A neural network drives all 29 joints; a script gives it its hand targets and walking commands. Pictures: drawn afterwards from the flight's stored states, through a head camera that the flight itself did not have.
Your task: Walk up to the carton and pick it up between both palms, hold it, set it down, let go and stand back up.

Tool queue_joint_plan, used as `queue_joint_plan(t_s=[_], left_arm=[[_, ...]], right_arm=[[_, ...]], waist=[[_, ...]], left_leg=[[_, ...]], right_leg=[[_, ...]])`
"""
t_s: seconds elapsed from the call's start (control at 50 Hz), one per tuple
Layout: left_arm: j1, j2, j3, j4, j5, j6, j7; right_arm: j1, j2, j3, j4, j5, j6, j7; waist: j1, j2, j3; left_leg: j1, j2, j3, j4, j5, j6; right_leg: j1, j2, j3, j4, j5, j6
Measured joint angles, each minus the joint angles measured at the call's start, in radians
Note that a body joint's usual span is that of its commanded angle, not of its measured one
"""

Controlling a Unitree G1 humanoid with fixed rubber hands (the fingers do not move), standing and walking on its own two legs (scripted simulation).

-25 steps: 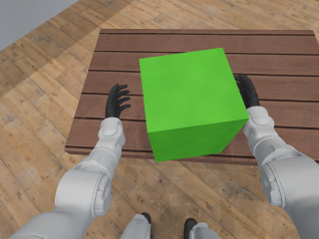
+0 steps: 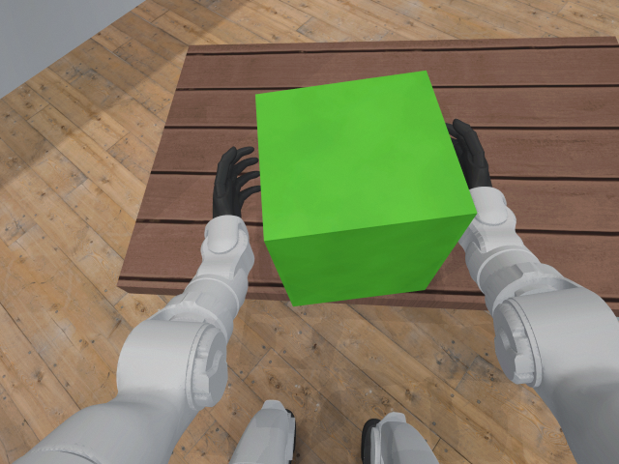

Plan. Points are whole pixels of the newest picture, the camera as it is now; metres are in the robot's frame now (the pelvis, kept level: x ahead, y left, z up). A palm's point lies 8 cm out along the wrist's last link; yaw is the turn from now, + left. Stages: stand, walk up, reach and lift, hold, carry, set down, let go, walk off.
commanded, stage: reach and lift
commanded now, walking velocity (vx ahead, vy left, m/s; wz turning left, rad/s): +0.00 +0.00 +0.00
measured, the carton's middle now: (350, 204) +0.44 +0.01 -0.01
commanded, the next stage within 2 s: none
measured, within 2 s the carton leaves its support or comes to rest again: neither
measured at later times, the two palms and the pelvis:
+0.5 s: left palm (227, 223) +0.39 +0.18 +0.01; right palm (458, 201) +0.44 -0.12 +0.02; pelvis +0.01 +0.01 +0.03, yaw +1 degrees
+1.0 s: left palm (227, 223) +0.39 +0.18 +0.01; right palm (458, 201) +0.44 -0.12 +0.02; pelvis +0.03 +0.01 +0.05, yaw +1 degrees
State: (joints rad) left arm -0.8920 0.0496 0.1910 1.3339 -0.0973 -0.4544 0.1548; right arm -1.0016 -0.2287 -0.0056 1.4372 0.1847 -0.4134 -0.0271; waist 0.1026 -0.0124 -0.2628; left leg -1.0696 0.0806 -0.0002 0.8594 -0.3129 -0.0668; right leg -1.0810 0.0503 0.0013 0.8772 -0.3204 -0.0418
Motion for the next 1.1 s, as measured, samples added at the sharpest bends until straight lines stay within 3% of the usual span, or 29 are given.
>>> queue_joint_plan(t_s=[0.2,0.34,0.48,0.76,1.1], left_arm=[[-0.02,-0.028,0.12,0.002,0.096,-0.005,0.042],[0.045,-0.067,0.269,-0.057,0.252,-0.057,0.023],[0.146,-0.102,0.302,-0.092,0.326,-0.079,0.023],[0.222,-0.127,0.311,-0.144,0.375,-0.109,0.021],[0.229,-0.147,0.344,-0.187,0.417,-0.107,0.02]], right_arm=[[0.01,0.066,-0.169,-0.027,-0.172,0.007,-0.024],[0.056,0.109,-0.39,-0.083,-0.453,-0.035,-0.014],[0.144,0.144,-0.492,-0.099,-0.576,-0.08,-0.006],[0.202,0.161,-0.539,-0.092,-0.633,-0.157,-0.008],[0.2,0.16,-0.563,-0.106,-0.679,-0.171,-0.009]], waist=[[-0.025,0.0,0.023],[-0.046,0.022,0.065],[-0.039,0.032,0.081],[-0.047,0.033,0.091],[-0.043,0.025,0.097]], left_leg=[[0.022,-0.005,0.003,-0.018,0.013,0.003],[0.097,-0.015,0.0,-0.088,0.041,0.01],[0.196,-0.01,-0.002,-0.17,0.058,0.011],[0.277,-0.004,-0.007,-0.278,0.089,0.01],[0.29,-0.001,0.012,-0.345,0.127,0.016]], right_leg=[[0.02,-0.005,0.003,-0.013,0.01,0.003],[0.101,-0.016,-0.005,-0.085,0.034,0.007],[0.211,-0.012,-0.012,-0.184,0.058,0.008],[0.306,-0.009,-0.027,-0.314,0.096,0.006],[0.318,-0.008,-0.019,-0.389,0.141,0.01]])
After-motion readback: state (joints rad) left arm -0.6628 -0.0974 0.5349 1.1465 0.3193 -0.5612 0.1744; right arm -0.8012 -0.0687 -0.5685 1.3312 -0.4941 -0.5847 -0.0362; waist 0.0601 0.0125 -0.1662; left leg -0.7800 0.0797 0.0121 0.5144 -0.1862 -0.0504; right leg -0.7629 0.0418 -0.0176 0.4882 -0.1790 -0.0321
